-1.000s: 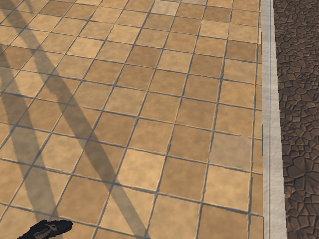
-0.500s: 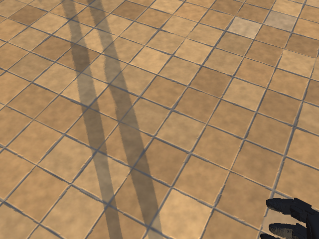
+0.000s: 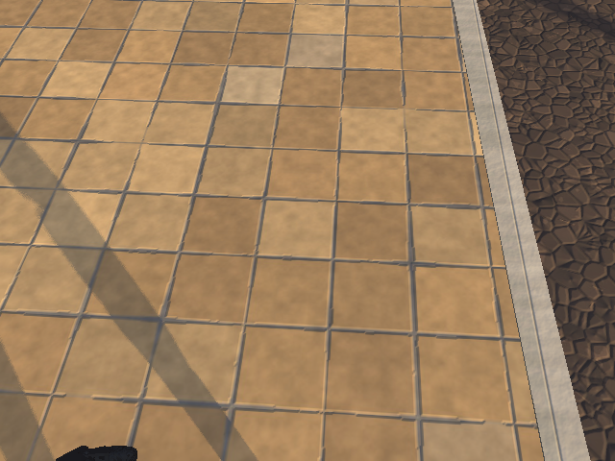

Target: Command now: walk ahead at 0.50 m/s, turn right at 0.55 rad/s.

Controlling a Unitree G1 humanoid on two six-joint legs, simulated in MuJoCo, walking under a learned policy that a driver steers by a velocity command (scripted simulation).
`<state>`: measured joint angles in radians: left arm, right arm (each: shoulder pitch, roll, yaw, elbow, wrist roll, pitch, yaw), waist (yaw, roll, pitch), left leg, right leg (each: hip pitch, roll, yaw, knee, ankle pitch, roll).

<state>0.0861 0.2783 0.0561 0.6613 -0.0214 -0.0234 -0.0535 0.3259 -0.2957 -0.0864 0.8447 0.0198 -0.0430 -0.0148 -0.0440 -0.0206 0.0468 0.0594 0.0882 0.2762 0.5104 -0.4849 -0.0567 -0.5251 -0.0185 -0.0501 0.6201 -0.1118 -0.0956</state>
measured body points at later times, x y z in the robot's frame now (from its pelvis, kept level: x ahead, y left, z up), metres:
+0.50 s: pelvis +0.29 +0.00 +0.01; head +0.32 +0.00 +0.46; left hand +0.36 +0.29 -0.10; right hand +0.47 -0.26 -0.07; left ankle +0.45 +0.10 -0.70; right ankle +0.12 -0.09 -0.71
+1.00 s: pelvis +0.54 +0.00 +0.02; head +0.56 +0.01 +0.47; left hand +0.69 +0.27 -0.07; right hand +0.67 -0.27 -0.10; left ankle +0.45 +0.09 -0.71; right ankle +0.66 -0.09 -0.71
